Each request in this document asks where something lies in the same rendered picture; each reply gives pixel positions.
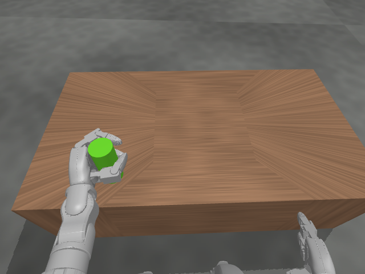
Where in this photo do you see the left robot arm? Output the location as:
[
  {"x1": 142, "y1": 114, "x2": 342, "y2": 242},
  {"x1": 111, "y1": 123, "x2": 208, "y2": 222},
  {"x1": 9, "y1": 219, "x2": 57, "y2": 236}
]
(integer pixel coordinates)
[{"x1": 41, "y1": 183, "x2": 99, "y2": 274}]

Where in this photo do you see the left robot hand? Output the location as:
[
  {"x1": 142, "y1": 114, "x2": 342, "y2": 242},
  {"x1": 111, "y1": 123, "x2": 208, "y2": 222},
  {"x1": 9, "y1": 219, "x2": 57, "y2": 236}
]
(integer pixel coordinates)
[{"x1": 68, "y1": 128, "x2": 128, "y2": 188}]

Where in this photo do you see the right robot hand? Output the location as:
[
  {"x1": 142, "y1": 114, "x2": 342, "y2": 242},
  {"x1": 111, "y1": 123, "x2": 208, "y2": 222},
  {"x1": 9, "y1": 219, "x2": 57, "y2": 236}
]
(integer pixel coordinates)
[{"x1": 286, "y1": 212, "x2": 336, "y2": 274}]

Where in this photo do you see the can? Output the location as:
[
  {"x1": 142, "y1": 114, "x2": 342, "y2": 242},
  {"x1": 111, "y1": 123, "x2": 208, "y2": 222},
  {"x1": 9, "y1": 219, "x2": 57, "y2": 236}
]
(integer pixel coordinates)
[{"x1": 88, "y1": 138, "x2": 123, "y2": 184}]

